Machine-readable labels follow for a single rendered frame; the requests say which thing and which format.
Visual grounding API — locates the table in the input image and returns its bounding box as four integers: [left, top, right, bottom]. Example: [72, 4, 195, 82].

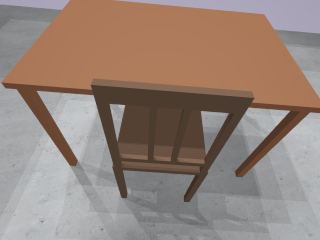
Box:
[1, 0, 320, 177]

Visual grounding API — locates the chair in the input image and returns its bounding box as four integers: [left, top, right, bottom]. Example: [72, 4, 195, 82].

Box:
[91, 78, 255, 202]

